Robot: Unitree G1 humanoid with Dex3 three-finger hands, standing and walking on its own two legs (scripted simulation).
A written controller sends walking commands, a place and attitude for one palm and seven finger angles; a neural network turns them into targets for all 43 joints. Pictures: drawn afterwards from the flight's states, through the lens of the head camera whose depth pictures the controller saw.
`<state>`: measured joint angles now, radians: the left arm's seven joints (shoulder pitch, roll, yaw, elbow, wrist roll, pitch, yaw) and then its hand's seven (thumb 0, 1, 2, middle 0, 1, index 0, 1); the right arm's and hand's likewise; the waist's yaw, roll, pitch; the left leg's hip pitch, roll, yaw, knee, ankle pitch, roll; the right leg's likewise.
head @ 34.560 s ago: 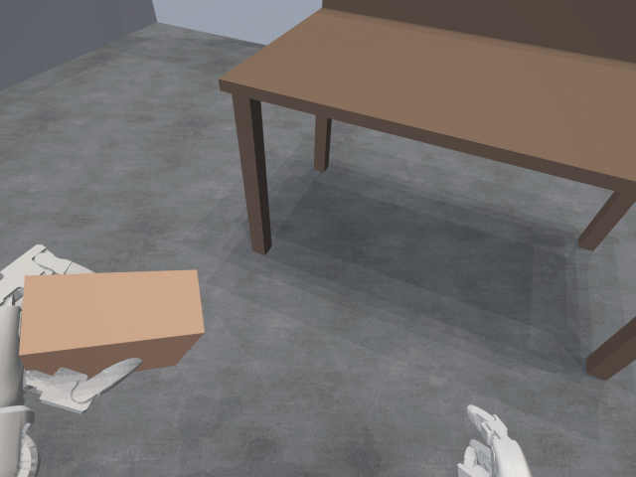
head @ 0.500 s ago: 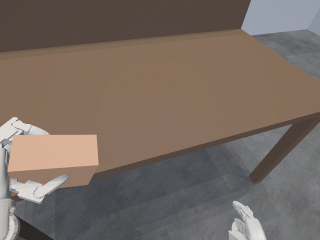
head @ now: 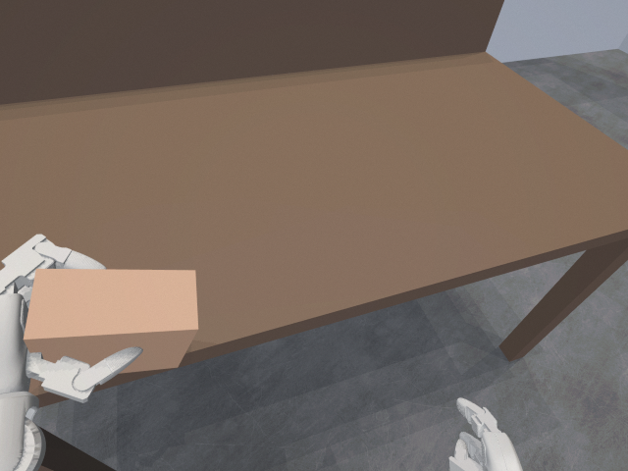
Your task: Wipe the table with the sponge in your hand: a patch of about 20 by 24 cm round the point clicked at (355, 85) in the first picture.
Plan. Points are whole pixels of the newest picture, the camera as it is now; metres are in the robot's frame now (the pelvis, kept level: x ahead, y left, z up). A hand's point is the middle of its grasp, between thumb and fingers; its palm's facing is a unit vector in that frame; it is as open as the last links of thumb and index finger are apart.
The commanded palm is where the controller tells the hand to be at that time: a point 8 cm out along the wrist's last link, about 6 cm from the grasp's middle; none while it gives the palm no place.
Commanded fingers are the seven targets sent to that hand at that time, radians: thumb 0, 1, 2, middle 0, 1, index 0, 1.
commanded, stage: come to a stop and stand still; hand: left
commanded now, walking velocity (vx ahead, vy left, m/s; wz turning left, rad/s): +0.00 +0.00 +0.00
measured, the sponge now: (143, 325) +0.23 +0.21 +0.11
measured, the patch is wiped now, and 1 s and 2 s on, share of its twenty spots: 0.00 0.00 0.00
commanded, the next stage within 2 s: look again from close up in 0.62 s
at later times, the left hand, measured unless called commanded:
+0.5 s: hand (101, 298) +0.23 +0.24 +0.16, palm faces +0.40 -0.85 -0.34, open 10.4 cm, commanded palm +0.18 +0.27 +0.17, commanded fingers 0.00 0.10 1.30 -1.20 -1.60 -1.20 -1.60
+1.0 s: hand (130, 321) +0.22 +0.21 +0.14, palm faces +0.18 -0.87 -0.45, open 10.4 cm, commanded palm +0.17 +0.27 +0.17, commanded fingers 0.00 0.10 1.30 -1.20 -1.60 -1.20 -1.60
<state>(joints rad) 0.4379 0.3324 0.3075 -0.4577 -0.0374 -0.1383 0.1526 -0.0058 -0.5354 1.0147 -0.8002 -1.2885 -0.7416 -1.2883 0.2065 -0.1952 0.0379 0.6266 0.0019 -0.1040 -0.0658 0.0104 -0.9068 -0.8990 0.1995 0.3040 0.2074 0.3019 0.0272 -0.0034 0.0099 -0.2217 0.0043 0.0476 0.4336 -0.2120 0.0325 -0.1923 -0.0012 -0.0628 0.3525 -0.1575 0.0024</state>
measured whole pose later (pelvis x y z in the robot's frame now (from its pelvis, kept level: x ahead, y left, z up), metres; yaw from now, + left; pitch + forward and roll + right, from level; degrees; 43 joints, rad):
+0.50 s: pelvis +0.02 -0.01 +0.00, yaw +0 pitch +0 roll -1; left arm 0.47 0.35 0.31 -0.50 -0.06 -0.12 0.15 -0.01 -0.54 1.01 -0.80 -1.29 -0.74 -1.29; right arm 0.17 -0.19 0.04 0.59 0.01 -0.06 -0.07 0.01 -0.91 -0.90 0.20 0.30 0.21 0.30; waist 0.03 0.00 0.01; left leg -0.20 0.02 0.04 0.43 -0.24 0.02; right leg -0.17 0.01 -0.07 0.35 -0.19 -0.01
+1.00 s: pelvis -0.01 +0.00 -0.01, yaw -4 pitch -1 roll +0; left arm 0.48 0.35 0.30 -0.48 -0.03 -0.17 0.05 -0.01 -0.54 1.01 -0.80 -1.29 -0.74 -1.29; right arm 0.19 -0.21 0.00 0.56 0.03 -0.10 0.01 0.01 -0.91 -0.90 0.20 0.30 0.21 0.30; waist -0.01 0.03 0.08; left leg -0.24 0.02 0.12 0.49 -0.24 0.04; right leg -0.26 0.01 0.01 0.46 -0.18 0.01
